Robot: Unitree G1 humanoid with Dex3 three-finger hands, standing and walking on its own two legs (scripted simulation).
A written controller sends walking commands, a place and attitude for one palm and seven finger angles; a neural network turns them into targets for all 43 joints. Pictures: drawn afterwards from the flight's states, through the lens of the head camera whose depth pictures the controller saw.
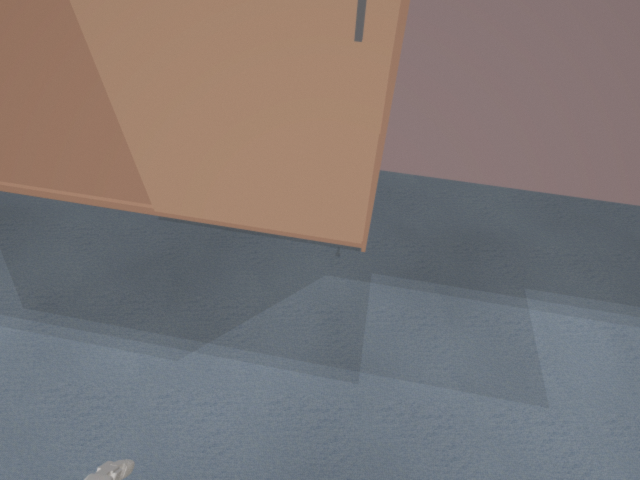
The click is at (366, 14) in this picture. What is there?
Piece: wardrobe's sliding door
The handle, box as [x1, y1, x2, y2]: [354, 0, 366, 41]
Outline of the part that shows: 366,0 358,0 354,40 361,41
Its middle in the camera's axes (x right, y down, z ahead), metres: +0.10 -0.62 +0.88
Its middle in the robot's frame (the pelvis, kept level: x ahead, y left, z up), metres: +1.10 -0.04 +0.24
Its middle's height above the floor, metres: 1.01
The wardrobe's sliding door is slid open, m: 0.00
